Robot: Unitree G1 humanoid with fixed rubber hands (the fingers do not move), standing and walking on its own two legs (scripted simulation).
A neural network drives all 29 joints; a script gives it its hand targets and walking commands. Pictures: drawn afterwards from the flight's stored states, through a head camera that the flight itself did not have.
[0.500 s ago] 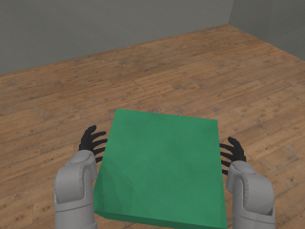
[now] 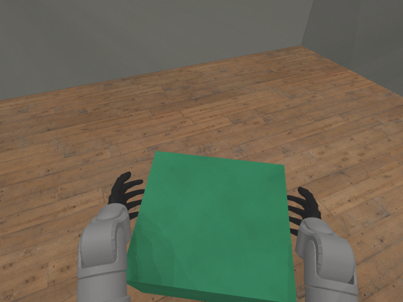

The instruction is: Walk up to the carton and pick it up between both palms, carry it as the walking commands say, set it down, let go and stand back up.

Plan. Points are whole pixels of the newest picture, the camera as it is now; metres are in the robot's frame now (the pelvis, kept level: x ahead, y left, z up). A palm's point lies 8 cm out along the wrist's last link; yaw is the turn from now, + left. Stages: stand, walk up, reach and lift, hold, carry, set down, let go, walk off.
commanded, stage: carry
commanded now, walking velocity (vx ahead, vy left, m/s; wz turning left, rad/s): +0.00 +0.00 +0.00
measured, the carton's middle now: (210, 230) +0.30 +0.01 -0.03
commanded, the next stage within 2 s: none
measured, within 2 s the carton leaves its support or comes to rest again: neither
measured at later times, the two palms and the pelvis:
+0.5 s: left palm (123, 213) +0.28 +0.18 +0.07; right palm (311, 227) +0.27 -0.17 +0.06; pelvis +0.00 -0.01 +0.00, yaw +0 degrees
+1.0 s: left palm (126, 204) +0.29 +0.18 +0.08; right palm (312, 230) +0.27 -0.17 +0.06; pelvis +0.01 +0.01 +0.00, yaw -2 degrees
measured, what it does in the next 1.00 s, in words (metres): lifts its right foot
